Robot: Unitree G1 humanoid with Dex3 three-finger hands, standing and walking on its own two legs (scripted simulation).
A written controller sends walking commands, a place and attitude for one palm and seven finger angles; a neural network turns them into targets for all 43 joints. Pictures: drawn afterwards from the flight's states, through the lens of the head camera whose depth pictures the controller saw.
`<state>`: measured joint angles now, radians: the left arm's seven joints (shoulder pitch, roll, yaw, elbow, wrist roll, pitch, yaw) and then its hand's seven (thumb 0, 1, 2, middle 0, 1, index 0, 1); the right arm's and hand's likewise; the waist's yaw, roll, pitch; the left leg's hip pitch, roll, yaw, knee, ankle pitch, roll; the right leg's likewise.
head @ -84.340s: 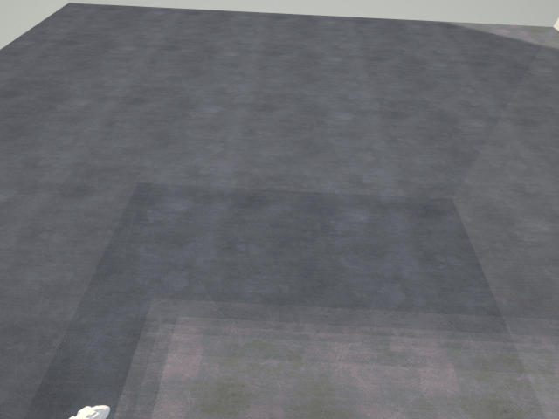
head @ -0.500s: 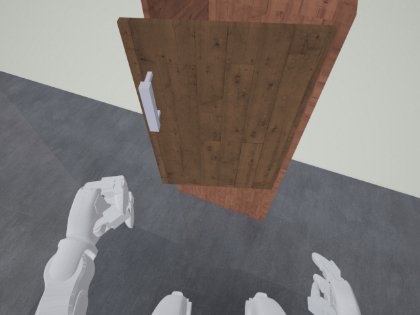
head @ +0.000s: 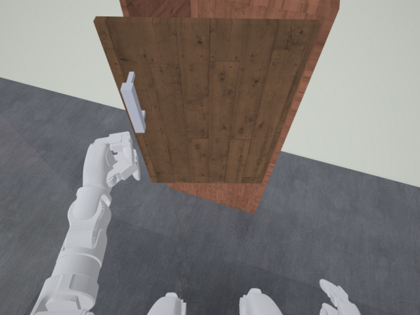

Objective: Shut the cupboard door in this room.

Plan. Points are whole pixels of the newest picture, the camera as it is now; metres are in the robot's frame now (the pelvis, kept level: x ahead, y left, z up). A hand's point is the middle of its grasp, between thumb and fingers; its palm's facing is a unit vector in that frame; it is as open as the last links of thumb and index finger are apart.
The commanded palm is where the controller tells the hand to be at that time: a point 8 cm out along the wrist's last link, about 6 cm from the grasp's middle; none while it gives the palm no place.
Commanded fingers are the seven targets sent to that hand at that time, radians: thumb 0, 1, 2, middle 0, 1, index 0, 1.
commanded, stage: bring the fist close to the handle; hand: left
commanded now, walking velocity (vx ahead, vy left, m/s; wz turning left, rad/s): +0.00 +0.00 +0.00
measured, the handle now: (136, 103) +0.54 +0.18 +0.06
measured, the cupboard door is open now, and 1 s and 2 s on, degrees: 18 18 0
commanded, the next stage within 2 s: push the door shut along its arc in 0.62 s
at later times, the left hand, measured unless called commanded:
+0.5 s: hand (148, 138) +0.45 +0.14 +0.06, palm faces +0.02 -1.00 -0.01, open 3.1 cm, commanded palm +0.41 +0.20 +0.06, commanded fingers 0.00 0.90 0.90 -1.30 -1.50 -1.30 -1.50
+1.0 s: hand (147, 128) +0.46 +0.14 +0.07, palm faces -0.06 -1.00 -0.03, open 3.1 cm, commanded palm +0.45 +0.19 +0.06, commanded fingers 0.00 0.90 0.90 -1.30 -1.50 -1.30 -1.50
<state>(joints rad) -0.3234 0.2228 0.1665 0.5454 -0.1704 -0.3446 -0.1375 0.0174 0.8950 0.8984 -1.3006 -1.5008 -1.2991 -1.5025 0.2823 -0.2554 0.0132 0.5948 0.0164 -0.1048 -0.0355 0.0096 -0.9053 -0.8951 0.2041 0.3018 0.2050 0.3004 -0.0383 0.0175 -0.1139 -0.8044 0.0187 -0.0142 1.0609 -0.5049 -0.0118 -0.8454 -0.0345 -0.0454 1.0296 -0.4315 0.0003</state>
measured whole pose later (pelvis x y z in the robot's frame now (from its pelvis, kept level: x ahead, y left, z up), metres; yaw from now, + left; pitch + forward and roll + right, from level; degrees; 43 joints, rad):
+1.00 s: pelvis -0.01 +0.00 -0.01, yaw -1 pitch +19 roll -1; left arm -0.79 0.34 0.27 1.07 -0.11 -0.45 -0.19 0.02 0.89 0.90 -1.30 -1.50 -1.30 -1.50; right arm 0.29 -0.26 0.01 0.62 0.00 -0.04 -0.01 0.00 -0.91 -0.89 0.20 0.30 0.21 0.30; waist -0.12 0.01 -0.12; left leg -0.94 0.02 -0.01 1.11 -0.49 -0.01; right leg -0.98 -0.03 -0.04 1.06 -0.41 0.00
